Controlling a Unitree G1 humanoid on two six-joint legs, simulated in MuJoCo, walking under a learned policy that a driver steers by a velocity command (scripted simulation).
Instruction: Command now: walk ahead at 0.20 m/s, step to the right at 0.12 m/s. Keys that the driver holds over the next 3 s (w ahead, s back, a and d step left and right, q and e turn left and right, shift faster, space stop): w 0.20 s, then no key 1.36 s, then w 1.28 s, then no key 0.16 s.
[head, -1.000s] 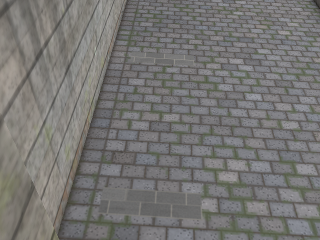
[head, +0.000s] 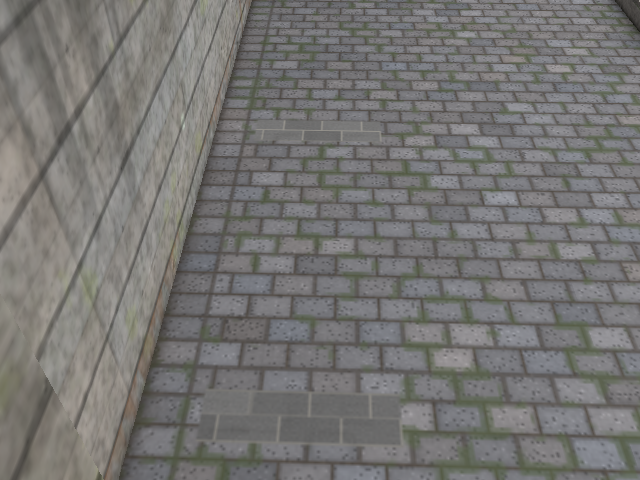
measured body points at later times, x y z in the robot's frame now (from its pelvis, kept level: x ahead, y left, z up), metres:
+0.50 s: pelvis +0.03 +0.05 -0.02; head +0.01 +0.05 +0.43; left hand +0.06 +0.29 -0.16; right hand +0.07 -0.23 -0.16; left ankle +0.03 +0.18 -0.74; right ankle -0.05 -0.07 -0.75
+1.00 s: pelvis +0.09 +0.15 -0.08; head +0.13 +0.17 +0.37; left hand +0.00 +0.41 -0.24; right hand +0.12 -0.15 -0.21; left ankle +0.22 +0.29 -0.80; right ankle -0.04 -0.05 -0.75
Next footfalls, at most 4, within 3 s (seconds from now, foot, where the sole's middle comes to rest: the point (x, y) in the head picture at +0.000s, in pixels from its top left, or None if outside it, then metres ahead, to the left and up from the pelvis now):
0.50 left None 0.07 0.18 -0.79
1.06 left None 0.21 0.28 -0.99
1.46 right None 0.20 0.03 -0.99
2.34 right None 0.42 0.04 -1.20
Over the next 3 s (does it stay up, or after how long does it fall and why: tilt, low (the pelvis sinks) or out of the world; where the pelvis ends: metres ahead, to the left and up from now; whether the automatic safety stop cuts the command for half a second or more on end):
stays up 0.78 0.19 -0.63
